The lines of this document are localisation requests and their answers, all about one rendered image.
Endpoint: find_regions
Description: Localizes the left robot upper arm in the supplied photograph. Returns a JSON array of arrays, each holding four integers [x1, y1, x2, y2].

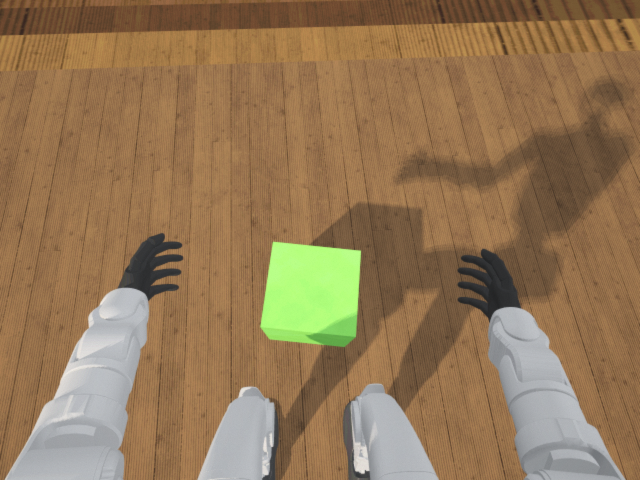
[[10, 445, 124, 480]]

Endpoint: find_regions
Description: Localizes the right robot hand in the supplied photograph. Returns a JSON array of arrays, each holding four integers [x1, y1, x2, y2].
[[457, 249, 521, 323]]

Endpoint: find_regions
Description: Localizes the carton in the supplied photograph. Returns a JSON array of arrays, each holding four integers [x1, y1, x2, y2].
[[260, 242, 361, 347]]

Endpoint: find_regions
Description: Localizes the left robot hand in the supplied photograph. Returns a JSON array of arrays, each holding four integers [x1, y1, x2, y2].
[[117, 233, 183, 301]]

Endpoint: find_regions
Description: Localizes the robot left thigh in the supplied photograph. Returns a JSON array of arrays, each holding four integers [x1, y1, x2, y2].
[[197, 396, 275, 480]]

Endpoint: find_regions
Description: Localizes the robot right forearm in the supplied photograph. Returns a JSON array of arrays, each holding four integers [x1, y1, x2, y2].
[[488, 307, 625, 480]]

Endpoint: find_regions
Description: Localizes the robot left forearm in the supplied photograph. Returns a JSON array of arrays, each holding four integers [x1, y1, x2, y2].
[[5, 288, 149, 480]]

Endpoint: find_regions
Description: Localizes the left robot shin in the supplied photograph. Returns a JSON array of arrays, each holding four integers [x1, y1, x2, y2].
[[228, 387, 272, 475]]

